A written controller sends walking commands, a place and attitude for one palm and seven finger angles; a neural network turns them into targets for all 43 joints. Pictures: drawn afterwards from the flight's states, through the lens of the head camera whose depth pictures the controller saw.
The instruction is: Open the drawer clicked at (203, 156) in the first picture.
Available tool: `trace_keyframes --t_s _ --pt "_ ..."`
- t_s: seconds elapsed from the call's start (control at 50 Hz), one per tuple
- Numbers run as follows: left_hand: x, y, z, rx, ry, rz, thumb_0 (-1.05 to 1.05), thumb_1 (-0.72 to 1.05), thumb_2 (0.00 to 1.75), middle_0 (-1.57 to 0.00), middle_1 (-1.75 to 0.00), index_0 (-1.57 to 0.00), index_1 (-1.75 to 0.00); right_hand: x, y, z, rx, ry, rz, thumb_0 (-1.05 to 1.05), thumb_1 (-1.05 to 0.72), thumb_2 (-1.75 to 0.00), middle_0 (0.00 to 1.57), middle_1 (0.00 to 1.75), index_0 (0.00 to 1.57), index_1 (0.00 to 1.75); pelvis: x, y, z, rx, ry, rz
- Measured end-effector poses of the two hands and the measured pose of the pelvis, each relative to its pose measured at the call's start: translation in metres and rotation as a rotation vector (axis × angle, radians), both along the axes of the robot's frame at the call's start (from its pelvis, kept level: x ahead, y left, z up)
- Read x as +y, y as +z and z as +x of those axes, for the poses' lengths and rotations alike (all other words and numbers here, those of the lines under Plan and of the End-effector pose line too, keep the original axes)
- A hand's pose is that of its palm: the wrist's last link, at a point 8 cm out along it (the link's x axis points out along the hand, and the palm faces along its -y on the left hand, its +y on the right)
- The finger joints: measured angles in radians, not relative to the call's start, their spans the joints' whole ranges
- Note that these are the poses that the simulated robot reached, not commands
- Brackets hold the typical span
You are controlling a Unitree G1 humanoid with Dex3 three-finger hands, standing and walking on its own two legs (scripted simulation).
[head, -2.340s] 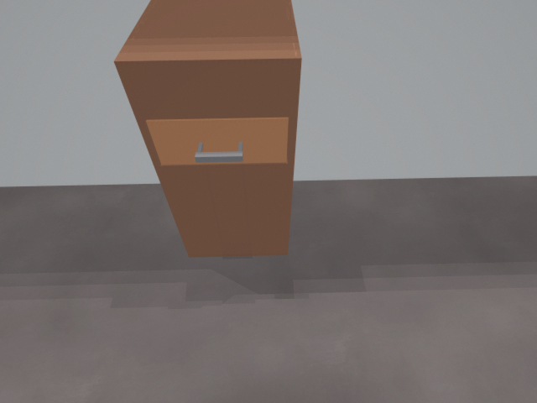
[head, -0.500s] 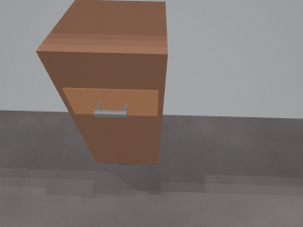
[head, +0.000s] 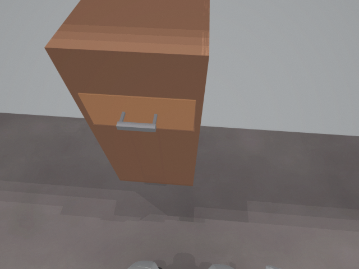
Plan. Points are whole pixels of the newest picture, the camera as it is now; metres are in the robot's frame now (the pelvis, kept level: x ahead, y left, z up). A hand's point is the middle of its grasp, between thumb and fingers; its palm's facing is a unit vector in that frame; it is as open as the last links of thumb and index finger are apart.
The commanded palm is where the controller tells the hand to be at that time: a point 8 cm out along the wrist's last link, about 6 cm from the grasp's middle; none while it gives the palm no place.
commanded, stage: come to a stop and stand still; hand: left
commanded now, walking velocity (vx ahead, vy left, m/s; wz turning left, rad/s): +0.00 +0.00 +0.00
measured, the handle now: (137, 121) +0.56 +0.20 -0.12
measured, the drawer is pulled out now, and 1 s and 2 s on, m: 0.00 0.00 0.00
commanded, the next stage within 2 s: look again from close up in 0.32 s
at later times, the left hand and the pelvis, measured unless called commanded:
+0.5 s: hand out of the picture +0.03 +0.16 -0.16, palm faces -0.02 -0.97 -0.23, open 7.3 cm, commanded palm none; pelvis -0.01 -0.02 +0.01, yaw -1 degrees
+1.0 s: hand out of the picture +0.00 +0.19 -0.17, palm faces -0.01 -0.98 -0.20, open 7.4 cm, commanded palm +0.10 +0.24 -0.06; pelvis +0.00 +0.02 +0.01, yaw -2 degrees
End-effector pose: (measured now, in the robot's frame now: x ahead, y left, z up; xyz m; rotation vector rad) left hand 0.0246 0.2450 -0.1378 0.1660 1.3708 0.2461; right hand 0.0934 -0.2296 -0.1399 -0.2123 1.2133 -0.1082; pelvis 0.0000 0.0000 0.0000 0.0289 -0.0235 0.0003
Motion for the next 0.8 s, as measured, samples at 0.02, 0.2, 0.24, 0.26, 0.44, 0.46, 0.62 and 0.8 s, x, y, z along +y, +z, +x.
trace_keyframes --t_s 0.02,0.2,0.24,0.26,0.44,0.46,0.62,0.8 --pt "-0.001 0.003 0.003 -0.017 -0.003 0.001 0.00 0.91 0.90 -0.20 -0.30 -0.20 -0.30 0.001 -0.002 -0.007 0.014 0.002 0.007 0.00 -0.91 -0.90 0.20 0.30 0.20 0.30 -0.001 0.001 -0.002 0.000 0.003 -0.002" --pt "-0.026 0.013 0.007 -0.059 -0.084 -0.002 0.00 0.91 0.90 -0.20 -0.30 -0.20 -0.30 -0.019 -0.010 -0.071 0.109 -0.100 0.052 0.00 -0.92 -0.89 0.20 0.30 0.20 0.30 -0.018 0.004 -0.011 -0.004 0.006 -0.009" --pt "-0.032 0.012 0.009 -0.062 -0.087 -0.016 0.00 0.91 0.90 -0.20 -0.30 -0.20 -0.30 -0.024 -0.008 -0.087 0.138 -0.117 0.038 0.00 -0.92 -0.90 0.20 0.30 0.20 0.30 -0.020 0.005 -0.011 -0.009 0.004 -0.015" --pt "-0.034 0.012 0.009 -0.063 -0.088 -0.023 0.00 0.91 0.90 -0.20 -0.30 -0.20 -0.30 -0.026 -0.006 -0.096 0.156 -0.123 0.032 0.00 -0.92 -0.90 0.20 0.30 0.20 0.30 -0.020 0.006 -0.010 -0.011 0.003 -0.016" --pt "-0.039 0.011 0.008 -0.059 -0.081 -0.033 0.00 0.93 0.90 -0.20 -0.30 -0.21 -0.30 -0.022 0.003 -0.149 0.293 -0.151 0.022 0.00 -0.91 -0.90 0.20 0.30 0.20 0.29 -0.024 0.011 -0.008 -0.003 -0.007 -0.029" --pt "-0.040 0.010 0.006 -0.061 -0.091 -0.028 0.00 0.92 0.90 -0.20 -0.30 -0.21 -0.30 -0.021 0.003 -0.150 0.291 -0.155 0.027 0.01 -0.91 -0.90 0.20 0.30 0.20 0.29 -0.023 0.011 -0.009 0.002 -0.013 -0.033" --pt "-0.023 0.000 -0.002 -0.053 -0.111 -0.045 0.00 0.91 0.90 -0.20 -0.30 -0.21 -0.30 0.007 -0.003 -0.121 0.157 -0.131 0.043 0.01 -0.91 -0.90 0.20 0.30 0.19 0.29 -0.002 0.003 -0.006 0.004 -0.017 -0.044" --pt "-0.005 0.002 -0.011 -0.043 -0.094 -0.047 0.00 0.91 0.90 -0.20 -0.30 -0.20 -0.30 0.021 -0.001 -0.093 0.110 -0.084 0.034 0.02 -0.94 -0.90 0.20 0.30 0.20 0.30 0.014 0.004 -0.003 0.009 -0.026 -0.029"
